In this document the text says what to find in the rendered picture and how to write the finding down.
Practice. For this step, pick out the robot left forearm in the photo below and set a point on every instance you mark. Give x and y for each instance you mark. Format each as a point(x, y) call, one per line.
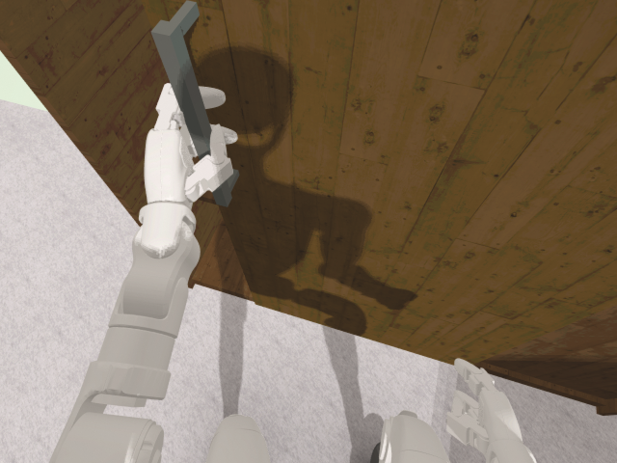
point(132, 365)

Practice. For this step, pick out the robot right forearm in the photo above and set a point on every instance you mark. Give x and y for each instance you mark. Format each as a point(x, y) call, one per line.
point(509, 451)

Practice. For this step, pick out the handle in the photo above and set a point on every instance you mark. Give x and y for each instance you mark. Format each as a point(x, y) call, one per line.
point(168, 38)

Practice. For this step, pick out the robot left upper arm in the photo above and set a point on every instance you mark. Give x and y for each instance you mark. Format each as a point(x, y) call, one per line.
point(104, 438)

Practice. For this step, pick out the left robot thigh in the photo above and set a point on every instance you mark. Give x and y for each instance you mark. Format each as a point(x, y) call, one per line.
point(238, 439)

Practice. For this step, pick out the robot left hand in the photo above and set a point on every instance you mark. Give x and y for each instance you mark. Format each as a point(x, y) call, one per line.
point(169, 153)

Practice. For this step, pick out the wardrobe door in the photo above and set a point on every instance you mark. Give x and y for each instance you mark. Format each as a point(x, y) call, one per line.
point(581, 356)
point(436, 175)

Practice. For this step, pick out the right robot thigh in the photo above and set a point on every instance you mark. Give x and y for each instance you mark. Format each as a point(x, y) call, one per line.
point(407, 439)

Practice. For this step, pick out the robot thigh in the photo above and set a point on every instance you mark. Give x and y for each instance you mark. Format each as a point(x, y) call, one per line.
point(407, 439)
point(238, 439)

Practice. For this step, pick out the robot right hand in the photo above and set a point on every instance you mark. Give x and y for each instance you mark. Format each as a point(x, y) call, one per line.
point(480, 423)

